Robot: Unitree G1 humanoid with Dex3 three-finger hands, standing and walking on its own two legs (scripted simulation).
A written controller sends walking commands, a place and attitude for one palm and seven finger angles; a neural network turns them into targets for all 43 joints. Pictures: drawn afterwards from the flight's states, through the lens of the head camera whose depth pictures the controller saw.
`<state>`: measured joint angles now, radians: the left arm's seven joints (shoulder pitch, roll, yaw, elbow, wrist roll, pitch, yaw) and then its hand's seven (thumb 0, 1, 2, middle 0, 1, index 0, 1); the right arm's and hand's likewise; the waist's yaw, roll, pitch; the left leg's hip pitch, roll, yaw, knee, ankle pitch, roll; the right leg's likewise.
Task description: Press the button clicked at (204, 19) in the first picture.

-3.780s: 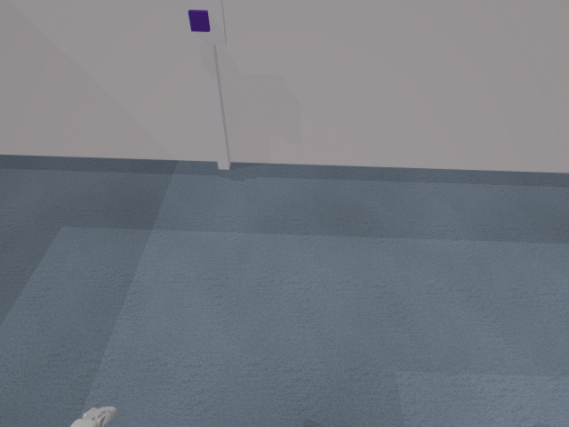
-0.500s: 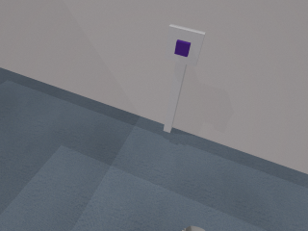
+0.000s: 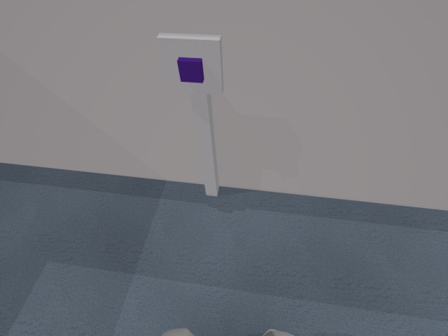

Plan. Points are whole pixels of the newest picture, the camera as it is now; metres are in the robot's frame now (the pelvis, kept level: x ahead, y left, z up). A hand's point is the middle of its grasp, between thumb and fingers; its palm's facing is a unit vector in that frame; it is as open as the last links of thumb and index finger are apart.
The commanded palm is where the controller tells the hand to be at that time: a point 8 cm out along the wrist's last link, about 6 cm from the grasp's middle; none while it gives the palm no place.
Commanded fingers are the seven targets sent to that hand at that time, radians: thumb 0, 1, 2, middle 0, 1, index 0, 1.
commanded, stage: take the last steps up to it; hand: left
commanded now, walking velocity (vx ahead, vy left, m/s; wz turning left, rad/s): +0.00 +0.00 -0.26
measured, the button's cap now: (191, 69) +0.81 +0.13 +0.01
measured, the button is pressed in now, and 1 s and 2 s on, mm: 0 0 0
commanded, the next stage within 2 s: come to a stop and stand still in 1.10 s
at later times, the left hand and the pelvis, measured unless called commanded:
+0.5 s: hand out of the picture +0.07 +0.23 -0.16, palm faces -0.02 -0.99 -0.14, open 7.4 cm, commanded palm none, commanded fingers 0.00 0.90 0.90 -0.20 -0.30 -0.20 -0.30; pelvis +0.05 +0.05 +0.02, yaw -5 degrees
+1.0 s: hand (174, 267) +0.28 +0.13 -0.15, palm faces -0.07 -0.97 -0.23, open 7.2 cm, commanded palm none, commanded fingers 0.00 0.90 0.90 -0.20 -0.30 -0.20 -0.30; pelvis +0.18 -0.04 +0.01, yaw -7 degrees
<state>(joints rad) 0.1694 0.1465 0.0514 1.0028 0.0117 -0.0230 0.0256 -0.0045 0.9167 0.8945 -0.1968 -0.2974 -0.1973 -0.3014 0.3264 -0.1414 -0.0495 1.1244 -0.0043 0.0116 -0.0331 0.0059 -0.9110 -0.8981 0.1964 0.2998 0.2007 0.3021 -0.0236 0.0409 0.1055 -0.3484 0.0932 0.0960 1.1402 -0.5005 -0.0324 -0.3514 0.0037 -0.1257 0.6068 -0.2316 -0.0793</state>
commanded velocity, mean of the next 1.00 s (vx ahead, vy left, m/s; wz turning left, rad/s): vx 0.26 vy -0.01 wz -0.05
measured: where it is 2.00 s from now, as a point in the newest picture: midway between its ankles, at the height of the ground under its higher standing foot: outside the picture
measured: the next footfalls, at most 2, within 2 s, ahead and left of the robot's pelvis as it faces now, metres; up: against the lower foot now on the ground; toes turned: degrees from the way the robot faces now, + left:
left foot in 0.32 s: +0.07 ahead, +0.15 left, +0.00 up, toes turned +3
right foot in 0.82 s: +0.23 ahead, -0.13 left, +0.00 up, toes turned -17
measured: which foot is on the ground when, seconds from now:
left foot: up 0.00-0.30, down 0.32-0.82, up 0.84-1.00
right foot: down 0.00-0.34, up 0.36-0.80, down 0.82-1.00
